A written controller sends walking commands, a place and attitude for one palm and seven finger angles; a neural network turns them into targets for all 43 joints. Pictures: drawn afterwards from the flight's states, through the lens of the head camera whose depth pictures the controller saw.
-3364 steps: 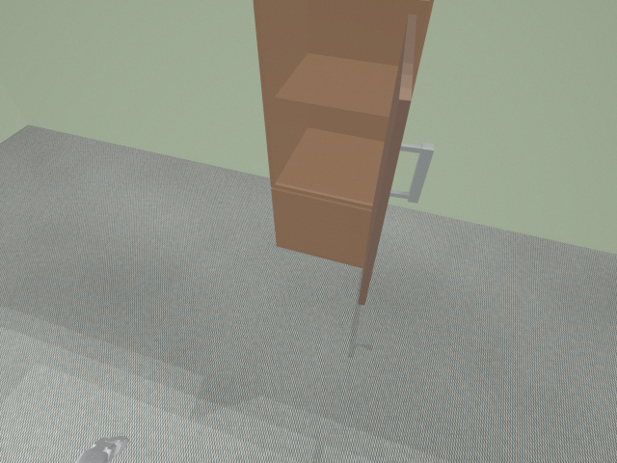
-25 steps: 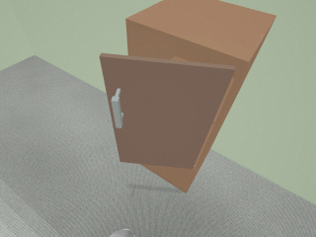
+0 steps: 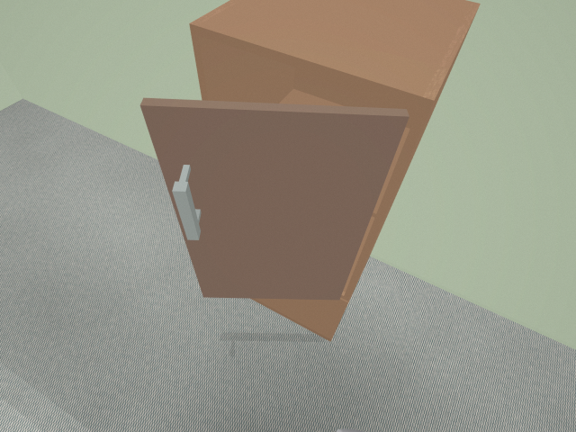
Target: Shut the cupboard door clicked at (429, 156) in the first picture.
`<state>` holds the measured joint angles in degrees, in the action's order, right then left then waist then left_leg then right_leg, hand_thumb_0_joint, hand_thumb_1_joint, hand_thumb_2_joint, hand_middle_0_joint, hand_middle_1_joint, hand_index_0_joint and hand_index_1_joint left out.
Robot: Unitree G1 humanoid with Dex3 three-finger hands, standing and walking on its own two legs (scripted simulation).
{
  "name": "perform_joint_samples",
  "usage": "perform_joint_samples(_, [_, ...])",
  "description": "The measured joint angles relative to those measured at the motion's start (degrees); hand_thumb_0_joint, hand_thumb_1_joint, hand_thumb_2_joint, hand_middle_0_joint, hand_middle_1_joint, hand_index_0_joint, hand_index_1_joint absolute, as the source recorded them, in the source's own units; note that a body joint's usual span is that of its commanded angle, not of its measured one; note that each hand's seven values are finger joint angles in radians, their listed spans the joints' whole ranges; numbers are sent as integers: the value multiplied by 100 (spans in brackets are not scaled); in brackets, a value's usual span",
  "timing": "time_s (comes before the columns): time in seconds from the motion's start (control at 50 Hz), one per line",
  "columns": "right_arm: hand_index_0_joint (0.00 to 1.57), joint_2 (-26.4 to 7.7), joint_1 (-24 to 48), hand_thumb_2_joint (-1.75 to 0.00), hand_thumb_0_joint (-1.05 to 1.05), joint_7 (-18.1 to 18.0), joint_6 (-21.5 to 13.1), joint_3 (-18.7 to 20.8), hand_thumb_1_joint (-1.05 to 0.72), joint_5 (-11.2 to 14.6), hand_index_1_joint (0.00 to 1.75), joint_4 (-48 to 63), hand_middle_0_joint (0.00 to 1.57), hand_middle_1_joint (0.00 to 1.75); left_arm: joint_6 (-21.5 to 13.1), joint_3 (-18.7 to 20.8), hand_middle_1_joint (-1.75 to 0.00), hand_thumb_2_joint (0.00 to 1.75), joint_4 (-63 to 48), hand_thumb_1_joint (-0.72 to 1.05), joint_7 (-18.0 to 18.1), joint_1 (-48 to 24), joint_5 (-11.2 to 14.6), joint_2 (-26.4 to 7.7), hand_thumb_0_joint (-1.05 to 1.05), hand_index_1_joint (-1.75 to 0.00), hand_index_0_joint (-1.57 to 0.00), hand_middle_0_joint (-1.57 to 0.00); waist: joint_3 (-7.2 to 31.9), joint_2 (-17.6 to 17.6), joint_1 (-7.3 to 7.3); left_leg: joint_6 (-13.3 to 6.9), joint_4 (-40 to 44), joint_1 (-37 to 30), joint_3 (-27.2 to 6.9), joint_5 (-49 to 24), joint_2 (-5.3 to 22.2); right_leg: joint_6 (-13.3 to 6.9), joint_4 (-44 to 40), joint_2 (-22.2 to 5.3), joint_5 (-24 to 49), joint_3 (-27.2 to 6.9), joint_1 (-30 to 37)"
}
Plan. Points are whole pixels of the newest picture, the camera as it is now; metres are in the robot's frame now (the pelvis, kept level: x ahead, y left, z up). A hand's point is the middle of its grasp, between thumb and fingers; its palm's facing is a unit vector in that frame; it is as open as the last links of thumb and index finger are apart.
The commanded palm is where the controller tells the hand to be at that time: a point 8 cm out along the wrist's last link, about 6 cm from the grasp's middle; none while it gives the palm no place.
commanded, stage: come to a stop and stand still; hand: left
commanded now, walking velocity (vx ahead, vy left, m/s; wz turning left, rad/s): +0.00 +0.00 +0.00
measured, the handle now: (189, 203) +0.45 +0.19 +0.02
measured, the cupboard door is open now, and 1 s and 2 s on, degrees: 28 28 28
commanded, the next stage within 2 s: look again from close up in 1.46 s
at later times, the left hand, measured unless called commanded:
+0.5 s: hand out of the picture -0.04 +0.13 -0.17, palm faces +0.05 -0.97 -0.22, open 7.3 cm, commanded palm none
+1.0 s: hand out of the picture -0.12 +0.11 -0.18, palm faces +0.11 -0.98 -0.16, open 7.4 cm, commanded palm none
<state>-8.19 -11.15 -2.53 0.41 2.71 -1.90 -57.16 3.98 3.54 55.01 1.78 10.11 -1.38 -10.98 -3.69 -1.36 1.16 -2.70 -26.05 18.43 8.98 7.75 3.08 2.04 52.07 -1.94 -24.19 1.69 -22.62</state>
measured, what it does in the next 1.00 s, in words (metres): walks backwards: right foot, then left foot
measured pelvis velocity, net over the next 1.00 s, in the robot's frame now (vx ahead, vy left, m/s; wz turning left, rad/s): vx -0.09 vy -0.04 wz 0.04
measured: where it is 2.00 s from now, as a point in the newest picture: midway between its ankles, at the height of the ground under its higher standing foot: outside the picture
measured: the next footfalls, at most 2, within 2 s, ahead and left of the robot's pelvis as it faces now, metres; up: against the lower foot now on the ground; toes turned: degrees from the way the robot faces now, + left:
right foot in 0.06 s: +0.07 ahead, -0.12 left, +0.00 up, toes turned +4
left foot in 0.24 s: +0.06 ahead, +0.05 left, +0.00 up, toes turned +5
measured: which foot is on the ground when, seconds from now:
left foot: down 0.00-0.06, up 0.08-0.22, down 0.24-0.92, up 0.94-1.00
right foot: up 0.00-0.04, down 0.06-1.00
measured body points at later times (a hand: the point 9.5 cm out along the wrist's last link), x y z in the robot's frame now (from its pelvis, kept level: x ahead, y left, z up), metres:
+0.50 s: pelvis -0.06 -0.05 -0.01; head -0.07 -0.05 +0.44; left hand -0.04 +0.18 -0.15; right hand -0.05 -0.27 -0.17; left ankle +0.02 +0.05 -0.73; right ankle -0.02 -0.14 -0.74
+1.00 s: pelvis -0.09 -0.04 +0.00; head -0.11 -0.04 +0.45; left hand -0.13 +0.16 -0.17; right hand -0.07 -0.26 -0.16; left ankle -0.03 +0.05 -0.71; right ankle -0.02 -0.14 -0.74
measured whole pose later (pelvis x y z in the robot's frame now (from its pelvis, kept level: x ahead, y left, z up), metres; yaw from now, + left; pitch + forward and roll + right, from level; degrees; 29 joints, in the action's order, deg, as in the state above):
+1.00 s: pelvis -0.09 -0.04 +0.00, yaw +2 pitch -2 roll +0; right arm -7.5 -17.2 -0.9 2.8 2.4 -1.6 -60.1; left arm 1.4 1.2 60.2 2.2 22.7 -1.2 -6.5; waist 0.7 -0.7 -0.2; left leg -0.9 -42.5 23.5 2.2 17.7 -1.9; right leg -2.7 29.5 -0.3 -11.9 3.4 -17.0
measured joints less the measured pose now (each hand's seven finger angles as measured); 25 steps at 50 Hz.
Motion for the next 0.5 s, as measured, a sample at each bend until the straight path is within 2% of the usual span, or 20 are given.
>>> perform_joint_samples(0.02, [20,-43,-35,-90,0,37,9,8,-92,19,30,-17,21,30,-38,-46,-30,90,-10,91,7,-10,16,9,0,-30,-19,-20,46,58,4,37,-85,93,-5,0,32,-68,-356,-8,38,28,134])
perform_joint_samples(0.06, [20,-125,-117,-90,0,111,44,24,-92,42,30,37,21,30,-175,-133,-30,90,-122,91,12,76,18,-27,0,-30,-19,-20,109,52,-24,130,-512,339,58,144,59,-171,-1616,-118,679,-12,592])
perform_joint_samples(0.08, [20,-167,-127,-90,0,143,71,44,-91,45,30,84,21,30,-235,-147,-30,90,-147,91,35,100,-1,-25,0,-30,-20,-20,101,72,-34,193,-852,510,24,391,79,-162,-1714,-105,490,-41,612])
perform_joint_samples(0.1, [20,-246,-114,-90,0,168,114,73,-91,46,30,114,21,30,-259,-185,-30,90,-122,91,57,86,-21,37,0,-30,-20,-20,27,236,10,233,-1180,626,-186,766,114,-172,-1563,1,412,20,581])
perform_joint_samples(0.14, [20,-362,-214,-90,0,205,189,138,-91,46,30,194,21,30,-257,-292,-30,90,-101,91,50,120,-50,147,0,-30,-20,-20,-23,501,159,291,-1678,716,-482,1183,65,-211,-1430,128,412,209,652])
perform_joint_samples(0.18, [19,-383,-382,-90,1,219,242,138,-91,52,30,214,20,30,-285,-318,-30,90,-110,91,63,217,-34,202,1,-30,-20,-20,71,551,210,296,-2001,653,-541,1350,-52,-251,-1387,169,432,314,716])
perform_joint_samples(0.22, [19,-330,-562,-90,1,226,260,105,-91,62,30,211,20,30,-277,-313,-30,90,-113,91,78,313,-15,194,1,-30,-20,-20,220,466,218,296,-1825,366,-488,1305,-146,-281,-1321,184,403,364,737])
perform_joint_samples(0.24, [19,-289,-644,-90,1,228,244,85,-91,61,30,204,20,30,-256,-306,-30,90,-115,91,81,346,-6,176,1,-30,-20,-20,287,404,230,247,-1571,205,-475,1124,-185,-287,-1259,185,372,388,721])
perform_joint_samples(0.28, [19,-166,-742,-90,1,229,196,21,-91,28,30,170,20,30,-188,-278,-30,90,-87,91,86,349,29,125,1,-30,-20,-20,329,172,204,20,-1441,142,-406,890,-271,-296,-1152,119,319,320,679])
perform_joint_samples(0.34, [19,-81,-849,-90,1,211,144,-58,-91,-1,30,138,20,30,-156,-255,-30,90,-73,92,79,397,54,140,1,-30,-20,-20,378,113,149,-96,-1116,103,-354,680,-291,-313,-1271,173,182,197,619])
perform_joint_samples(0.42, [19,-52,-810,-90,1,196,150,-114,-91,9,30,33,20,30,-259,-271,-30,90,-68,93,16,558,38,165,0,-30,-20,-20,281,194,25,-53,-728,71,-361,440,-314,-356,-1696,185,813,187,634])
perform_joint_samples(0.5, [19,-10,-777,-90,1,214,172,-125,-91,21,30,-24,20,30,-288,-293,-30,90,94,92,10,875,49,177,1,-30,-20,-20,324,195,-3,61,-575,91,-445,749,-360,-438,-1994,187,966,221,670])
